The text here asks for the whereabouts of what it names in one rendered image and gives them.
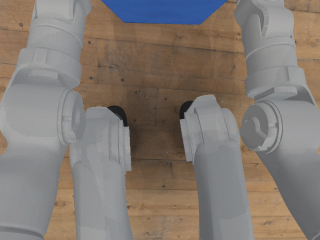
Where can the carton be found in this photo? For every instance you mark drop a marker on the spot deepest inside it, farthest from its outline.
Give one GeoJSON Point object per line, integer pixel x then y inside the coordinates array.
{"type": "Point", "coordinates": [187, 12]}

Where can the robot right forearm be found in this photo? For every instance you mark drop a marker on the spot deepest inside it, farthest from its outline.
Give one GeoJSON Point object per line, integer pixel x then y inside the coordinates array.
{"type": "Point", "coordinates": [270, 52]}

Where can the robot left forearm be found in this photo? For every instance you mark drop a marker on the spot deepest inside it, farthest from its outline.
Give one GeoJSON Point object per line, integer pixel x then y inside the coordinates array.
{"type": "Point", "coordinates": [53, 50]}

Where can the robot left foot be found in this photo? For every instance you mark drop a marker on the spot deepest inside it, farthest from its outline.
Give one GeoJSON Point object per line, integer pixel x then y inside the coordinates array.
{"type": "Point", "coordinates": [118, 111]}

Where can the robot right upper arm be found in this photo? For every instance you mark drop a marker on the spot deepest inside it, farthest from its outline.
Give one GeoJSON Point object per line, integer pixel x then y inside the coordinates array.
{"type": "Point", "coordinates": [285, 134]}

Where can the left robot thigh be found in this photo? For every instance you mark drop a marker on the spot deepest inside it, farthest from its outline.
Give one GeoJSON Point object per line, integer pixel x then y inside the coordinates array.
{"type": "Point", "coordinates": [99, 182]}

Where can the robot left upper arm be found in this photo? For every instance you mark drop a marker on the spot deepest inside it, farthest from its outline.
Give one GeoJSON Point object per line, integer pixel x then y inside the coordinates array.
{"type": "Point", "coordinates": [38, 123]}

